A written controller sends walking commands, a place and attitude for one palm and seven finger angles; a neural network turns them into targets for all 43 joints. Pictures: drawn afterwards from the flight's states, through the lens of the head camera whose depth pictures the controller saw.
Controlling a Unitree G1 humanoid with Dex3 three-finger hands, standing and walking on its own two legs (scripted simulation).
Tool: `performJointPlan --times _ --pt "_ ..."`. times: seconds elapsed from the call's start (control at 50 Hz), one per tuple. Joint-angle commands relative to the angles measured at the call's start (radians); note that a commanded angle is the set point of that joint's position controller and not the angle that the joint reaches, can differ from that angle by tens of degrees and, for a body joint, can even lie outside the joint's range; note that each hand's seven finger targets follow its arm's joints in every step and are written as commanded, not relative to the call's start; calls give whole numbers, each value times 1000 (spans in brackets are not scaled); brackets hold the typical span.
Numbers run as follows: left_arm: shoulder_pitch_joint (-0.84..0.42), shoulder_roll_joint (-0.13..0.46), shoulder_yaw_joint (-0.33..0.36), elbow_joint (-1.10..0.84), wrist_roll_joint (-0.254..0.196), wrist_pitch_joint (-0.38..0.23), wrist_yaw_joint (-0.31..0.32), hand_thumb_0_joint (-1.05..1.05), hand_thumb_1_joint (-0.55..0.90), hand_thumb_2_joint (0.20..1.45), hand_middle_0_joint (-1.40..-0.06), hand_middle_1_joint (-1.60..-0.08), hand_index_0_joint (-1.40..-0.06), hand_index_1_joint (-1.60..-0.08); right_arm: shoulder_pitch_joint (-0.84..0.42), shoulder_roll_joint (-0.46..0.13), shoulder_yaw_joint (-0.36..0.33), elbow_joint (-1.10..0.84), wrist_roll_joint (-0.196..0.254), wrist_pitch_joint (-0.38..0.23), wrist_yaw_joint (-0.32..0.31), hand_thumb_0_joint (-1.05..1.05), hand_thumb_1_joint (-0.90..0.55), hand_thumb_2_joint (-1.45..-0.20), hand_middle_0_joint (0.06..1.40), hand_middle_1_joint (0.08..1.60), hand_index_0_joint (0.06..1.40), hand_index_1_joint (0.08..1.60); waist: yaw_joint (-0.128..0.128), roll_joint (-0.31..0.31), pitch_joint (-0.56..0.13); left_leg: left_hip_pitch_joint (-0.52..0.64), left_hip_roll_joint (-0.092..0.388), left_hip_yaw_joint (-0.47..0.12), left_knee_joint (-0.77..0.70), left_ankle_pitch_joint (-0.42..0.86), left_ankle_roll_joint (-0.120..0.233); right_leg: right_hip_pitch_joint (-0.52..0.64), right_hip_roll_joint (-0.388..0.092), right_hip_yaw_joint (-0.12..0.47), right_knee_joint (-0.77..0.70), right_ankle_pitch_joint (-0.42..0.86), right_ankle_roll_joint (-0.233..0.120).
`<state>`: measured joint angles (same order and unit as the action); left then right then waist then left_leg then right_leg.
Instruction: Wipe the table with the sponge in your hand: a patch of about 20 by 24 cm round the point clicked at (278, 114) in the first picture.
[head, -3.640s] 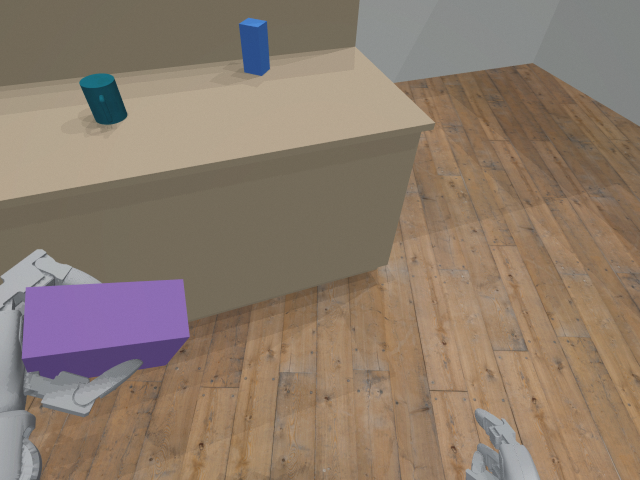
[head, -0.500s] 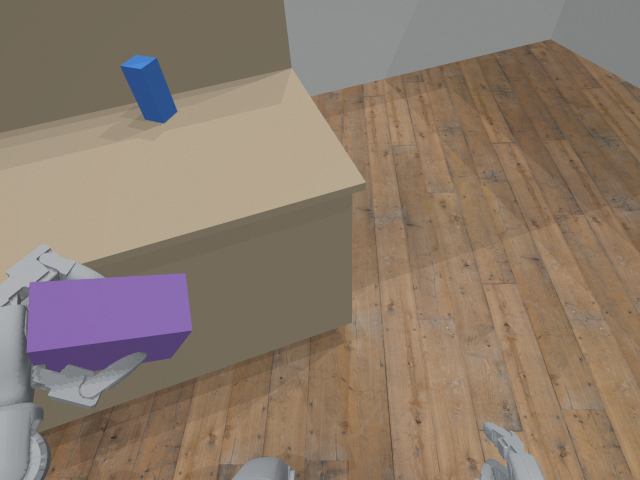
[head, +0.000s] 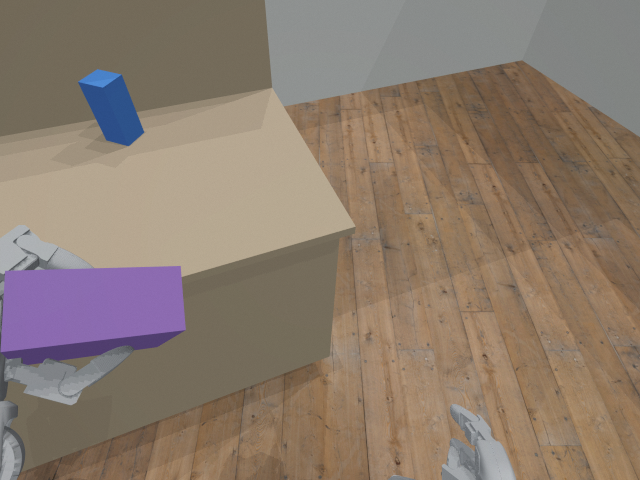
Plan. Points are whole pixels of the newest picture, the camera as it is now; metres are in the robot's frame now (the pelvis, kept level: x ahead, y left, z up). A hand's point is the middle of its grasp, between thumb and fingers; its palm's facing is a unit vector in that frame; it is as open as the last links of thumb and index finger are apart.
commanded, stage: take the last steps up to it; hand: left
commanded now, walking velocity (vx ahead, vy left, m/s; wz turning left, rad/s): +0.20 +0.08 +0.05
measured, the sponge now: (121, 314) +0.23 +0.20 +0.16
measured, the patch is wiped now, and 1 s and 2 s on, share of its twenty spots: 0.00 0.00 0.00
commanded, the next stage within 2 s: come to a stop and stand still in 0.28 s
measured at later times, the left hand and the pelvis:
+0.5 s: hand (126, 248) +0.29 +0.21 +0.18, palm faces +0.37 -0.80 -0.47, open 10.0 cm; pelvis +0.09 -0.02 +0.00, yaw +1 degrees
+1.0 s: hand (105, 262) +0.27 +0.22 +0.18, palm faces +0.47 -0.78 -0.41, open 10.0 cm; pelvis +0.04 -0.05 +0.00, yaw +0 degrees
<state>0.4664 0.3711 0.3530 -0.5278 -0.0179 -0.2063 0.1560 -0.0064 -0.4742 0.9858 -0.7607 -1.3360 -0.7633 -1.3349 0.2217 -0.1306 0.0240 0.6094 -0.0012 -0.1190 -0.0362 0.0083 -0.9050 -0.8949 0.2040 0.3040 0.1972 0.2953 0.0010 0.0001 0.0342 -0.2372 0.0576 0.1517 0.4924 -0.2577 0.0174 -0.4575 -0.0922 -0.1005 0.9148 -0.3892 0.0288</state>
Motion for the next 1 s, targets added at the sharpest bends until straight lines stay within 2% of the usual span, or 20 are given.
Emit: performJointPlan --times 0.0,0.06,0.08,0.1,0.12,0.16,0.2,0.26,0.4,0.46,0.5,0.56,0.66,0.76,0.78,0.8,0.84,0.86,0.9,0.98 --pt "-23 152 127 -179 -12 -70 13 0 100 1300 -1200 -1600 -1200 -1600 -64 -182 -73 -124 3 -53 -24 0 -900 -900 200 300 200 300 0 203 -123 35 208 -151 -154 226 128 119 49 -72 -218 39 12" --pt "-63 157 131 -137 -7 -64 19 0 100 1300 -1200 -1600 -1200 -1600 -77 -177 -71 -118 8 -40 -34 0 -900 -900 200 300 200 300 5 126 -149 -8 168 -114 0 108 77 284 62 -81 -431 121 1" --pt "-75 157 127 -115 1 -63 18 0 100 1300 -1200 -1600 -1200 -1600 -70 -171 -74 -111 9 -33 -34 0 -900 -900 200 300 200 300 2 28 -164 -61 121 -72 138 48 54 355 -2 13 -496 181 -30" --pt "-89 195 140 -101 9 -60 21 0 100 1300 -1200 -1600 -1200 -1600 -69 -148 -69 -119 7 -21 -33 0 -900 -900 200 300 200 300 -6 -213 -185 -238 12 -7 377 -100 11 459 -206 348 -557 295 -118" --pt "-105 215 157 -93 0 -56 23 0 100 1300 -1200 -1600 -1200 -1600 -107 -148 -62 -130 3 -25 -29 0 -900 -900 200 300 200 300 15 -319 -162 -405 -49 -65 595 -324 -18 508 -368 573 -608 446 -210" --pt "-140 190 131 -84 -12 -64 13 0 100 1300 -1200 -1600 -1200 -1600 -97 -172 -81 -105 7 -25 -20 0 -900 -900 200 300 200 300 -3 -245 -109 -420 -1 -187 757 -232 -38 420 -359 504 -612 430 -209" --pt "-51 180 141 -74 4 -81 10 0 100 1300 -1200 -1600 -1200 -1600 -118 -149 -53 -93 -3 3 -18 0 -900 -900 200 300 200 300 -4 -126 -102 -408 14 -165 729 -142 -50 406 -270 275 -559 629 -173" --pt "-56 188 148 -128 5 -105 14 0 100 1300 -1200 -1600 -1200 -1600 -133 -149 -57 -112 -4 21 -19 0 -900 -900 200 300 200 300 -12 -142 -131 -314 15 -103 537 -67 -49 389 -221 102 -544 762 -139" --pt "56 192 176 -261 -10 -94 43 0 100 1300 -1200 -1600 -1200 -1600 -104 -154 -82 -187 -9 11 -19 0 -900 -900 200 300 200 300 24 -114 -183 -147 -29 -19 103 1 -36 466 -206 104 -474 805 -144" --pt "42 172 158 -260 -19 -81 49 0 100 1300 -1200 -1600 -1200 -1600 -66 -165 -90 -191 -3 29 -34 0 -900 -900 200 300 200 300 -11 -19 -228 114 5 -43 -102 319 -34 370 -97 36 -316 621 -58" --pt "17 184 148 -246 -23 -85 41 0 100 1300 -1200 -1600 -1200 -1600 -56 -201 -103 -198 6 26 -32 0 -900 -900 200 300 200 300 9 209 -232 255 291 -355 -83 897 109 105 41 29 -122 -101 -2" --pt "-39 187 138 -186 -11 -75 23 0 100 1300 -1200 -1600 -1200 -1600 -72 -187 -81 -170 -12 7 -23 0 -900 -900 200 300 200 300 7 248 -142 142 320 -350 -130 816 138 69 47 87 -42 -180 -3" --pt "-67 151 76 -326 -15 -44 14 0 100 1300 -1200 -1600 -1200 -1600 -75 -193 -71 -172 -5 -32 0 0 -900 -900 200 300 200 300 0 280 -181 93 236 -200 -125 516 78 186 88 38 -235 -33 -6" --pt "-40 180 123 -277 -19 -24 21 0 100 1300 -1200 -1600 -1200 -1600 -89 -179 -53 -173 -1 -36 -7 0 -900 -900 200 300 200 300 4 166 -158 -78 178 -164 -78 119 30 363 69 49 -480 145 -7" --pt "-1009 924 678 -329 90 -111 -13 0 100 1300 -1200 -1600 -1200 -1600 14 -204 -100 -102 -78 -84 -19 0 -900 -900 200 300 200 300 79 -68 -35 -211 84 -77 198 155 9 243 -30 283 -637 430 -52" --pt "-527 329 256 167 3 -49 -60 0 100 1300 -1200 -1600 -1200 -1600 -33 -83 -45 -95 -28 -87 -14 0 -900 -900 200 300 200 300 17 -183 -147 -127 -57 -124 221 -17 -24 245 -153 375 -581 557 -172" --pt "-221 159 168 206 -38 -38 -49 0 100 1300 -1200 -1600 -1200 -1600 -50 -147 -70 -164 24 -87 -8 0 -900 -900 200 300 200 300 35 -92 -148 -58 -16 -122 102 43 -17 345 -142 324 -519 726 -103" --pt "-259 208 169 77 -42 -47 -51 0 100 1300 -1200 -1600 -1200 -1600 -57 -174 -66 -160 13 -82 -5 0 -900 -900 200 300 200 300 37 -43 -183 -18 -41 -112 48 72 -12 340 -118 277 -503 616 -78" --pt "-163 165 122 27 -55 -55 -57 0 100 1300 -1200 -1600 -1200 -1600 -83 -165 -50 -158 9 -75 7 0 -900 -900 200 300 200 300 48 -127 -181 35 -45 -129 -4 101 -1 294 -75 213 -550 331 -32" --pt "-104 135 46 -38 -45 -39 -59 0 100 1300 -1200 -1600 -1200 -1600 -123 -173 -41 -182 15 -71 -1 0 -900 -900 200 300 200 300 42 -126 -75 44 -31 -163 -28 -59 22 111 -45 251 -698 -176 -17"
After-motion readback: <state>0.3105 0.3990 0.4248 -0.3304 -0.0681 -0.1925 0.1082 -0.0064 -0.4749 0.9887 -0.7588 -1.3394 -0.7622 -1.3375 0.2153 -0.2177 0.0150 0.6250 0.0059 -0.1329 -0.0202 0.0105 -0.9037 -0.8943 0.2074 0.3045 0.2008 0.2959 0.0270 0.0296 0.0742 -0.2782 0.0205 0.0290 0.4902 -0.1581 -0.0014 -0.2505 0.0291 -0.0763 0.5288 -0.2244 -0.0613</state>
